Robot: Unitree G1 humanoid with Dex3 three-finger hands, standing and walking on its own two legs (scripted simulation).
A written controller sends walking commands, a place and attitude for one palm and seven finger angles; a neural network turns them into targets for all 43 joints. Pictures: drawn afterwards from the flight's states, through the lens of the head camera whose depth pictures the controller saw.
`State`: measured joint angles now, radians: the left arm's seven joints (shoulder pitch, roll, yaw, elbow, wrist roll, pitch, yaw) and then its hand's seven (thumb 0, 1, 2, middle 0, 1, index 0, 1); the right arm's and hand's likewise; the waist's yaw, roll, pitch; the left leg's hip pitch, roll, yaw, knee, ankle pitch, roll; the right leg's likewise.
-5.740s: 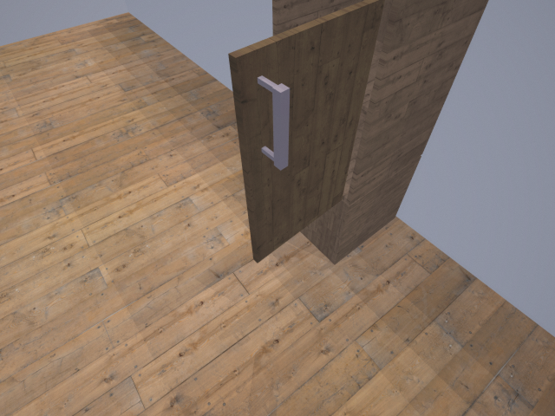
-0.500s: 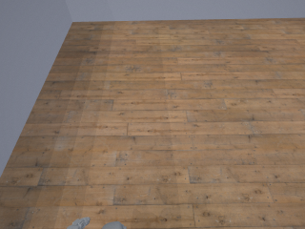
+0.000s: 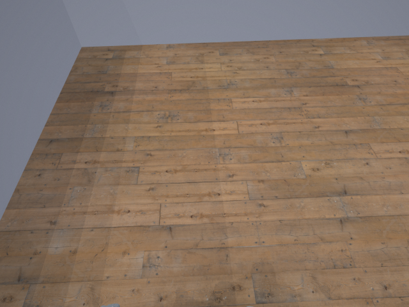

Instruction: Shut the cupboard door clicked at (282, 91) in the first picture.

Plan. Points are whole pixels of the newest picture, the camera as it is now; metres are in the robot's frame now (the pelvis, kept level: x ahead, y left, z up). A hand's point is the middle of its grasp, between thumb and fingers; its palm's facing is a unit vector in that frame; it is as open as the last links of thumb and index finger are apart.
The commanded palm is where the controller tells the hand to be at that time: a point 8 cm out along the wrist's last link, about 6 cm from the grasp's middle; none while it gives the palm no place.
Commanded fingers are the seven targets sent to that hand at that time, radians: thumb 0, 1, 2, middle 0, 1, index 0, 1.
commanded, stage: walk to a spot facing it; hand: left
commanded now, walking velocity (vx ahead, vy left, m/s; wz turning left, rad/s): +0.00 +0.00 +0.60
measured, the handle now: out of the picture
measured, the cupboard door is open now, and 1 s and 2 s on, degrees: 93 93 93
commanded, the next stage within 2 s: none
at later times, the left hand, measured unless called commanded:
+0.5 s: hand out of the picture +0.15 +0.22 -0.16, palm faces +0.32 -0.92 -0.24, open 7.3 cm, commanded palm none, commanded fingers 0.00 0.90 0.90 -0.20 -0.30 -0.20 -0.30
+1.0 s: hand out of the picture +0.07 +0.14 -0.18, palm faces +0.63 -0.75 -0.23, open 7.4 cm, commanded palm none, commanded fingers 0.00 0.90 0.90 -0.20 -0.30 -0.20 -0.30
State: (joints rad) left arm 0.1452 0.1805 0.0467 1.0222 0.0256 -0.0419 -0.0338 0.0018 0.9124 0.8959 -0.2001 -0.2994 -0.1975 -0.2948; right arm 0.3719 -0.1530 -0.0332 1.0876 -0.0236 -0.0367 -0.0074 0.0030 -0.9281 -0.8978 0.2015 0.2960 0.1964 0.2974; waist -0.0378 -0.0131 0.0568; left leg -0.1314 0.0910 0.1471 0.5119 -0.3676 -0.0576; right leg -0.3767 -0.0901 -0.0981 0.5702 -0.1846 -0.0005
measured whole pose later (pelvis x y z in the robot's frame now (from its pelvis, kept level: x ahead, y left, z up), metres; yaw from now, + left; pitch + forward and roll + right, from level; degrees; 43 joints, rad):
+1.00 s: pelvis +0.17 -0.04 -0.01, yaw +38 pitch +1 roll +1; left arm 0.25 0.21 0.05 0.94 0.01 0.02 0.01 0.00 0.90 0.89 -0.21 -0.30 -0.20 -0.30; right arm 0.08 -0.24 -0.07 0.89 -0.02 0.05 0.03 0.01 -0.91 -0.90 0.20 0.30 0.19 0.30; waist 0.01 -0.03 0.11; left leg -0.31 0.02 0.11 0.59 -0.26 0.00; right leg -0.28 -0.17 -0.24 0.77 -0.47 0.05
